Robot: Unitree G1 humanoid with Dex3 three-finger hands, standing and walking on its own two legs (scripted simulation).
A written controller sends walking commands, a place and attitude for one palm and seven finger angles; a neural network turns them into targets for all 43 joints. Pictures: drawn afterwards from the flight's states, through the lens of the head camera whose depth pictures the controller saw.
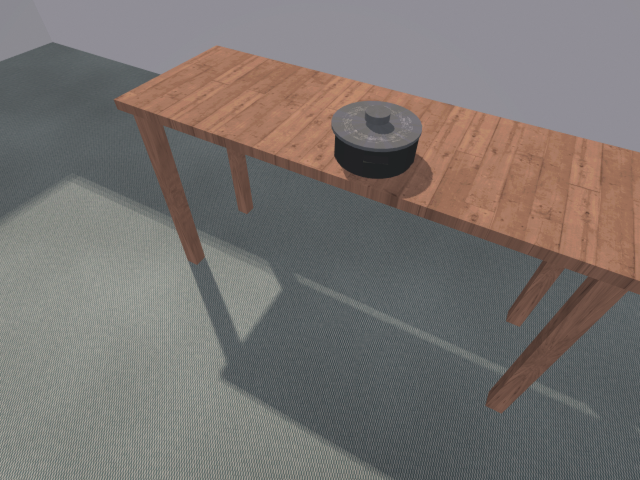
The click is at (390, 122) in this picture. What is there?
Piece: lid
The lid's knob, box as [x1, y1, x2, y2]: [365, 105, 390, 124]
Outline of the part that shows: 366,108 365,119 369,123 384,124 388,121 390,111 386,107 380,105 372,105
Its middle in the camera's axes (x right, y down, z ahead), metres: +0.12 -0.27 +0.84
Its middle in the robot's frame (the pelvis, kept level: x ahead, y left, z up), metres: +0.82 -0.08 +0.05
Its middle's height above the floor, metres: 0.82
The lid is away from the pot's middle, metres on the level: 0.00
